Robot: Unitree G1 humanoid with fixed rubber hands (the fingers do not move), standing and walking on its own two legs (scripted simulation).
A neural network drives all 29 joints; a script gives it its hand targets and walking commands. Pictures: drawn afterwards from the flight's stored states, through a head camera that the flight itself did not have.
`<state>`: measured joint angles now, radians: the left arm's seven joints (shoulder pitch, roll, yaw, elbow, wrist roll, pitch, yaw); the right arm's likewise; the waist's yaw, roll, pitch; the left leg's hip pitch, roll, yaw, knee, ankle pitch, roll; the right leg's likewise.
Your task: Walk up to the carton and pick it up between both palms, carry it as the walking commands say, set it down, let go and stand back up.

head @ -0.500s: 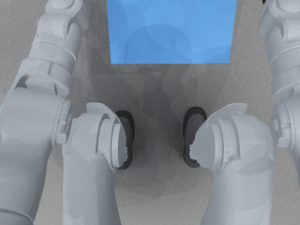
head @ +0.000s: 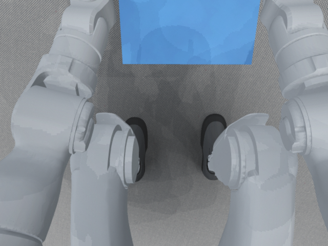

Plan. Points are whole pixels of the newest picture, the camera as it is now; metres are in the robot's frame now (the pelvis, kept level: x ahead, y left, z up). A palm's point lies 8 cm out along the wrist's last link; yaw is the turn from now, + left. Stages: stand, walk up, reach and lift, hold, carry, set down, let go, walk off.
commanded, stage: reach and lift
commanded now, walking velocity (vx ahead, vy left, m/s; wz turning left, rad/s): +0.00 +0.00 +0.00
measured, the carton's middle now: out of the picture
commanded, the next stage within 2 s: none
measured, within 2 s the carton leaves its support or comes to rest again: leaves its support in 0.68 s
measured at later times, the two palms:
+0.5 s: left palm out of the picture +0.56 +0.12 -0.18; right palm out of the picture +0.55 -0.17 -0.18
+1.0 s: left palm out of the picture +0.54 +0.11 -0.12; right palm out of the picture +0.52 -0.17 -0.14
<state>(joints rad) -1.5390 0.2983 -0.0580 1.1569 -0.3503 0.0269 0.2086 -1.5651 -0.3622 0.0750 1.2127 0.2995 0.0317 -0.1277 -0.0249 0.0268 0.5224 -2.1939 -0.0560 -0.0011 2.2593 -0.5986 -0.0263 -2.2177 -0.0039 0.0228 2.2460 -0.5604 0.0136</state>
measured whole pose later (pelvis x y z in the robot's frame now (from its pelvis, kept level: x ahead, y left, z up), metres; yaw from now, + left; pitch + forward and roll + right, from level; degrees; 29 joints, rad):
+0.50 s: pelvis +0.00 +0.00 -0.02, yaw +1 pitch +27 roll +0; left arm -1.53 0.28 0.11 1.16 -0.21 0.13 0.16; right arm -1.57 -0.33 -0.03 1.20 0.17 0.15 -0.10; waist -0.04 0.05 0.52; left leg -2.19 -0.08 -0.02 2.34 -0.62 -0.04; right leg -2.21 0.00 0.02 2.33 -0.60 0.02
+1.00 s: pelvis -0.01 -0.01 +0.02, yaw +1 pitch +26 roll +0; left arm -1.43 0.19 0.22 0.91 -0.12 0.25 0.21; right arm -1.39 -0.27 -0.15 0.89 0.10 0.31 -0.17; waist -0.04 0.05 0.53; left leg -2.07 -0.14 -0.06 2.22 -0.59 -0.08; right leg -2.08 0.07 0.05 2.22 -0.58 0.07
